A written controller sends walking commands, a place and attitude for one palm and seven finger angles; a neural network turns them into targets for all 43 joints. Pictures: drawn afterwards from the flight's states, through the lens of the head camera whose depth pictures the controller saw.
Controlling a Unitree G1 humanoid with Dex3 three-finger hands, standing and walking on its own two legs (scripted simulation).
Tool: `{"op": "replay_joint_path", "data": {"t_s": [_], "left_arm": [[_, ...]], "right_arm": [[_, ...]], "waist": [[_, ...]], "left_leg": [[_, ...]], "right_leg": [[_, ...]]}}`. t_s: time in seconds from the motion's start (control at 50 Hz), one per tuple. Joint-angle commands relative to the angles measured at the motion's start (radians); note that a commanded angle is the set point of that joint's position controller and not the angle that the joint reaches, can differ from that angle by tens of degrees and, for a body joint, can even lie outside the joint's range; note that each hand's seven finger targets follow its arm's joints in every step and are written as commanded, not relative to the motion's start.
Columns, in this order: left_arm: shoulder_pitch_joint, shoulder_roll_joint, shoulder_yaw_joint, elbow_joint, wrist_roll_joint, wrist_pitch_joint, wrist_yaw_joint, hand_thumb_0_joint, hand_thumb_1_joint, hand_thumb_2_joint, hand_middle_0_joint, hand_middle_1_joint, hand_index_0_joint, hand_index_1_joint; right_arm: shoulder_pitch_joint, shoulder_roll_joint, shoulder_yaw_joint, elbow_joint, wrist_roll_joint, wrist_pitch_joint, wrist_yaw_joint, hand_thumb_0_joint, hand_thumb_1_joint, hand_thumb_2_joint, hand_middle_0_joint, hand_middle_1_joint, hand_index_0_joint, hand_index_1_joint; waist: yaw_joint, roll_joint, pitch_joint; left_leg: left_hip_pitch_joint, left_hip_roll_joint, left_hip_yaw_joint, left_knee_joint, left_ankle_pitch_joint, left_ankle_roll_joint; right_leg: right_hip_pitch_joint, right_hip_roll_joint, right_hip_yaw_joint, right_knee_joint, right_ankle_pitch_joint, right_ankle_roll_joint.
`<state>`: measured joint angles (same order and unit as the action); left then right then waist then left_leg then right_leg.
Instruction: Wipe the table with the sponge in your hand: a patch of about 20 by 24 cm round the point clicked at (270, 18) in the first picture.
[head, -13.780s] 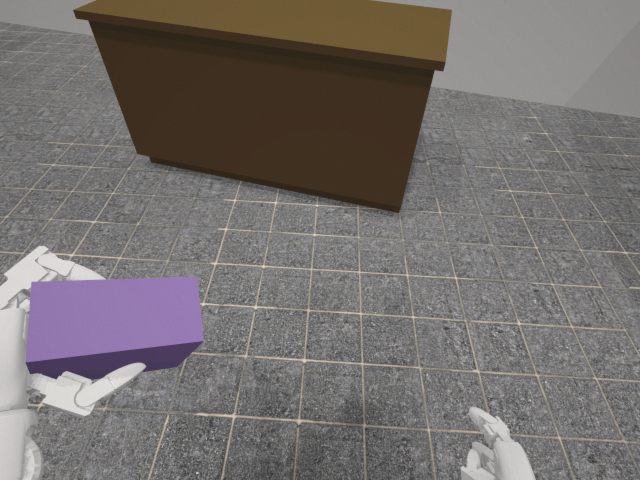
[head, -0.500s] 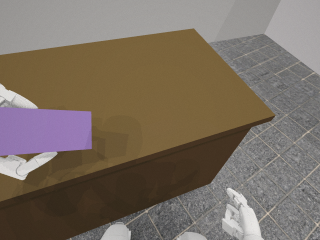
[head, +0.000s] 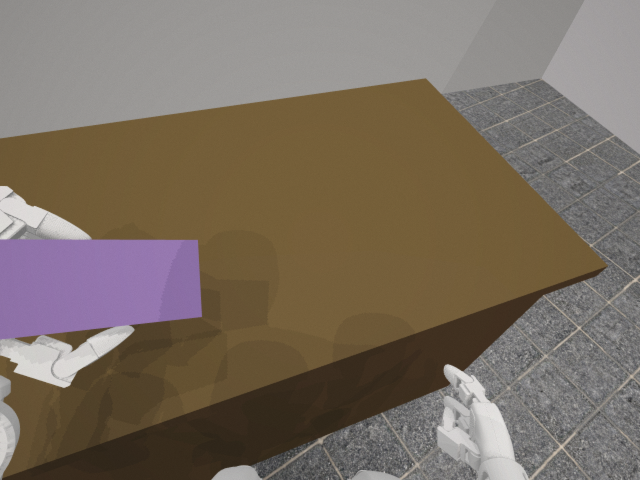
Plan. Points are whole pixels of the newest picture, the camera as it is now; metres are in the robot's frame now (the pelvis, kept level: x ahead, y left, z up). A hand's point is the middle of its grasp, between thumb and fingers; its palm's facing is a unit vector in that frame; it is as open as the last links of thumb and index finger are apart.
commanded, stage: come to a stop and stand still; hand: left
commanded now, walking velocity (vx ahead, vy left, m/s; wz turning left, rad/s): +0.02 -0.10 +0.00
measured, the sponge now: (130, 287) +0.24 +0.19 +0.17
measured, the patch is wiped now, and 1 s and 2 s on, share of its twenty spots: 0.00 0.00 0.00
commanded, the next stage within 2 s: look again from close up in 0.96 s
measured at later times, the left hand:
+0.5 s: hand (82, 307) +0.22 +0.22 +0.17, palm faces +0.19 -0.90 -0.39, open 10.4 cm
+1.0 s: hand out of the picture +0.24 +0.30 +0.18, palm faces +0.34 -0.86 -0.37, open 10.4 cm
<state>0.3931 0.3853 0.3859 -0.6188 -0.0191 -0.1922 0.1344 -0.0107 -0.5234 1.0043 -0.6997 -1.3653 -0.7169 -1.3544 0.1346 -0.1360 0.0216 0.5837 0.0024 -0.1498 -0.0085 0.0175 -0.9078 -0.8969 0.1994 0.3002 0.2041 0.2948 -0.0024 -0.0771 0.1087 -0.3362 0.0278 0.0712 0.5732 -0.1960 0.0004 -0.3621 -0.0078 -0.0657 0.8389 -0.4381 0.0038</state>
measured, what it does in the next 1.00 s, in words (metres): steps on the spot: right foot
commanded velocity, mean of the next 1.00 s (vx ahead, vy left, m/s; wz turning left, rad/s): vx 0.00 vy -0.01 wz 0.00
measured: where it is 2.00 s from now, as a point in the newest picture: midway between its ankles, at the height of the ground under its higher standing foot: outside the picture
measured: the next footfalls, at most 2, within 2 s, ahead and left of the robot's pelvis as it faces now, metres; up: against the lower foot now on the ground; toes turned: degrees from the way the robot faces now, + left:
right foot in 0.04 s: +0.03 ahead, -0.06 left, +0.00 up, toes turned -1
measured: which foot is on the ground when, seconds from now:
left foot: down 0.00-1.00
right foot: up 0.00-0.02, down 0.04-1.00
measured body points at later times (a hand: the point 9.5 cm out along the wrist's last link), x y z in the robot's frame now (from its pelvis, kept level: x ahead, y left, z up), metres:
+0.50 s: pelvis -0.01 +0.02 +0.01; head +0.02 +0.04 +0.46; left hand +0.21 +0.27 +0.19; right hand +0.13 -0.24 -0.05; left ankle +0.02 +0.11 -0.72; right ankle +0.02 -0.07 -0.73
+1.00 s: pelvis +0.01 +0.06 +0.02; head +0.05 +0.10 +0.46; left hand +0.22 +0.35 +0.20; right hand +0.21 -0.15 -0.04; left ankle +0.02 +0.11 -0.73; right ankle +0.02 -0.07 -0.72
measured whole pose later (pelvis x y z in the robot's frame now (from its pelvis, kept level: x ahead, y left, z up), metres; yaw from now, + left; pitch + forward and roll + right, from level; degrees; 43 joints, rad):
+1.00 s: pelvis +0.01 +0.06 +0.02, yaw -2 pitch -1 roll -2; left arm 0.38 0.40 0.37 -0.51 -0.03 -0.23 0.09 -0.01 -0.52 1.01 -0.70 -1.36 -0.72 -1.35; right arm 0.15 -0.17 0.04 0.54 0.00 -0.15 -0.01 0.02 -0.90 -0.90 0.20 0.30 0.21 0.30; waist 0.03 -0.05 0.10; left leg -0.22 -0.05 0.07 0.46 -0.23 0.09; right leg -0.19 -0.01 -0.06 0.39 -0.18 0.02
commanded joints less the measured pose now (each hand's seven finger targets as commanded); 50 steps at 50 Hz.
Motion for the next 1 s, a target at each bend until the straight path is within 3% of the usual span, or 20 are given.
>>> {"op": "replay_joint_path", "data": {"t_s": [0.0,0.04,0.1,0.14,0.16,0.18,0.2,0.22,0.28,0.32,0.36,0.4,0.5,0.62,0.72,0.8,0.82,0.9,0.92,0.98], "left_arm": [[0.082,0.202,0.176,-0.163,-0.028,-0.062,0.014,0.000,0.100,1.300,-1.200,-1.600,-1.200,-1.600],[0.041,0.192,0.181,-0.036,-0.032,-0.042,0.004,0.000,0.100,1.300,-1.200,-1.600,-1.200,-1.600],[0.059,0.120,0.110,0.105,-0.046,0.019,-0.006,0.000,0.100,1.300,-1.200,-1.600,-1.200,-1.600],[-0.005,0.119,0.064,0.089,-0.055,0.034,-0.009,0.000,0.100,1.300,-1.200,-1.600,-1.200,-1.600],[-0.935,0.843,0.534,-0.037,0.035,-0.060,-0.046,0.000,0.100,1.300,-1.200,-1.600,-1.200,-1.600],[-0.449,0.252,0.149,0.462,-0.004,-0.041,-0.090,0.000,0.100,1.300,-1.200,-1.600,-1.200,-1.600],[-0.315,0.182,0.106,0.250,-0.053,-0.039,-0.050,0.000,0.100,1.300,-1.200,-1.600,-1.200,-1.600],[-0.317,0.109,0.010,0.305,-0.030,-0.034,-0.056,0.000,0.100,1.300,-1.200,-1.600,-1.200,-1.600],[-0.253,0.091,-0.044,0.039,-0.031,-0.084,-0.049,0.000,0.100,1.300,-1.200,-1.600,-1.200,-1.600],[-0.189,0.116,-0.018,-0.129,-0.029,-0.108,-0.027,0.000,0.100,1.300,-1.200,-1.600,-1.200,-1.600],[-0.130,0.210,0.095,-0.171,-0.020,-0.126,-0.010,0.000,0.100,1.300,-1.200,-1.600,-1.200,-1.600],[-0.066,0.326,0.231,-0.181,-0.021,-0.133,0.007,0.000,0.100,1.300,-1.200,-1.600,-1.200,-1.600],[0.024,0.245,0.220,-0.079,-0.060,-0.140,-0.007,0.000,0.100,1.300,-1.200,-1.600,-1.200,-1.600],[0.013,0.112,0.069,0.041,-0.056,-0.113,-0.038,0.000,0.100,1.300,-1.200,-1.600,-1.200,-1.600],[-0.107,0.094,-0.002,-0.034,-0.029,-0.093,-0.034,0.000,0.100,1.300,-1.200,-1.600,-1.200,-1.600],[-0.178,0.210,0.104,-0.154,-0.013,-0.094,-0.009,0.000,0.100,1.300,-1.200,-1.600,-1.200,-1.600],[-0.160,0.155,0.066,-0.127,-0.024,-0.099,-0.014,0.000,0.100,1.300,-1.200,-1.600,-1.200,-1.600],[-0.096,0.203,0.134,-0.150,-0.027,-0.101,-0.007,0.000,0.100,1.300,-1.200,-1.600,-1.200,-1.600],[-0.063,0.149,0.091,-0.121,-0.035,-0.104,-0.017,0.000,0.100,1.300,-1.200,-1.600,-1.200,-1.600],[-0.007,0.146,0.095,-0.095,-0.038,-0.099,-0.023,0.000,0.100,1.300,-1.200,-1.600,-1.200,-1.600]], "right_arm": [[-0.016,-0.167,-0.044,-0.138,0.012,-0.028,-0.010,0.000,-0.900,-0.900,0.200,0.300,0.200,0.300],[-0.001,-0.160,-0.042,-0.137,0.009,-0.006,-0.022,0.000,-0.900,-0.900,0.200,0.300,0.200,0.300],[0.015,-0.173,-0.056,-0.132,0.025,0.014,-0.026,0.000,-0.900,-0.900,0.200,0.300,0.200,0.300],[-0.011,-0.162,-0.031,-0.138,0.019,0.014,-0.031,0.000,-0.900,-0.900,0.200,0.300,0.200,0.300],[0.079,-0.231,-0.098,-0.042,-0.033,-0.048,-0.048,0.000,-0.900,-0.900,0.200,0.300,0.200,0.300],[0.031,-0.127,-0.050,-0.089,0.010,-0.054,-0.052,0.000,-0.900,-0.900,0.200,0.300,0.200,0.300],[-0.038,-0.152,-0.047,-0.136,0.034,-0.034,-0.031,0.000,-0.900,-0.900,0.200,0.300,0.200,0.300],[0.023,-0.177,-0.061,-0.130,0.031,-0.046,-0.030,0.000,-0.900,-0.900,0.200,0.300,0.200,0.300],[0.013,-0.186,-0.066,-0.153,0.037,-0.062,0.003,0.000,-0.900,-0.900,0.200,0.300,0.200,0.300],[-0.034,-0.180,-0.060,-0.163,0.025,-0.070,0.011,0.000,-0.900,-0.900,0.200,0.300,0.200,0.300],[-0.053,-0.192,-0.058,-0.174,0.018,-0.075,0.012,0.000,-0.900,-0.900,0.200,0.300,0.200,0.300],[-0.058,-0.194,-0.059,-0.171,0.014,-0.072,-0.001,0.000,-0.900,-0.900,0.200,0.300,0.200,0.300],[-0.016,-0.187,-0.059,-0.174,0.018,-0.059,-0.023,0.000,-0.900,-0.900,0.200,0.300,0.200,0.300],[0.025,-0.203,-0.054,-0.142,0.016,-0.073,-0.021,0.000,-0.900,-0.900,0.200,0.300,0.200,0.300],[0.003,-0.203,-0.053,-0.141,0.012,-0.072,-0.015,0.000,-0.900,-0.900,0.200,0.300,0.200,0.300],[-0.031,-0.196,-0.052,-0.152,0.011,-0.068,-0.019,0.000,-0.900,-0.900,0.200,0.300,0.200,0.300],[-0.020,-0.189,-0.045,-0.156,0.002,-0.060,-0.020,0.000,-0.900,-0.900,0.200,0.300,0.200,0.300],[-0.023,-0.183,-0.051,-0.167,0.008,-0.052,-0.017,0.000,-0.900,-0.900,0.200,0.300,0.200,0.300],[-0.007,-0.180,-0.045,-0.168,0.000,-0.043,-0.014,0.000,-0.900,-0.900,0.200,0.300,0.200,0.300],[0.009,-0.188,-0.057,-0.175,0.006,-0.034,-0.010,0.000,-0.900,-0.900,0.200,0.300,0.200,0.300]], "waist": [[0.007,0.295,-0.223],[-0.003,0.157,-0.193],[-0.009,-0.073,-0.131],[-0.016,-0.026,-0.145],[0.039,-0.223,0.033],[0.020,-0.165,-0.184],[0.049,0.028,-0.175],[0.043,0.064,-0.183],[0.064,0.089,-0.206],[0.054,0.206,-0.244],[0.062,0.167,-0.217],[0.057,0.144,-0.204],[0.028,0.193,-0.169],[0.024,0.115,-0.185],[0.023,0.100,-0.195],[0.028,0.156,-0.218],[0.031,0.159,-0.209],[0.032,0.220,-0.239],[0.031,0.212,-0.237],[0.027,0.192,-0.243]], "left_leg": [[0.006,0.219,-0.194,-0.221,0.017,0.065],[-0.086,0.163,-0.151,-0.188,-0.198,0.027],[0.053,0.023,-0.057,0.068,-0.179,-0.013],[0.130,0.017,-0.079,0.094,-0.107,0.000],[0.024,-0.049,0.109,0.095,-0.075,-0.034],[0.047,-0.068,-0.043,0.013,-0.007,0.017],[0.159,-0.022,-0.056,-0.068,0.051,0.019],[0.172,-0.002,-0.021,-0.076,0.041,0.020],[0.173,0.020,-0.046,-0.156,0.020,0.053],[0.153,0.074,-0.113,-0.191,0.037,0.078],[0.012,0.075,-0.127,-0.226,-0.105,0.066],[0.020,0.043,-0.126,-0.211,-0.157,0.046],[0.057,0.052,-0.156,-0.219,-0.098,0.033],[0.097,0.088,-0.165,-0.255,0.065,0.029],[0.136,0.084,-0.160,-0.254,0.093,0.017],[0.151,0.081,-0.169,-0.246,0.097,0.000],[0.122,0.084,-0.179,-0.262,0.075,0.005],[0.164,0.082,-0.167,-0.224,0.226,-0.024],[0.161,0.085,-0.166,-0.227,0.243,-0.024],[0.165,0.097,-0.170,-0.215,0.312,-0.040]], "right_leg": [[0.233,0.006,-0.014,-0.383,0.173,-0.007],[0.306,-0.027,0.057,-0.483,0.236,-0.022],[-0.002,-0.174,0.321,-0.650,0.030,-0.111],[-0.062,-0.208,0.288,-0.653,0.056,-0.125],[-0.077,-0.054,0.183,-0.742,0.364,0.053],[0.108,-0.128,0.168,-0.549,0.342,-0.028],[0.104,-0.123,0.202,-0.525,0.352,-0.035],[0.134,-0.118,0.209,-0.513,0.385,-0.024],[0.203,-0.101,0.211,-0.524,0.303,0.087],[0.235,-0.086,0.156,-0.420,0.286,0.051],[0.304,-0.069,0.148,-0.427,0.180,0.022],[0.261,-0.074,0.173,-0.494,0.109,-0.020],[0.208,-0.069,0.157,-0.512,0.175,-0.044],[0.239,-0.040,0.084,-0.464,0.349,-0.016],[0.231,-0.042,0.086,-0.460,0.359,-0.013],[0.250,-0.049,0.102,-0.443,0.368,-0.023],[0.264,-0.047,0.085,-0.446,0.349,-0.023],[0.273,-0.050,0.085,-0.432,0.417,-0.033],[0.274,-0.044,0.070,-0.438,0.415,-0.032],[0.285,-0.050,0.065,-0.439,0.431,-0.032]]}}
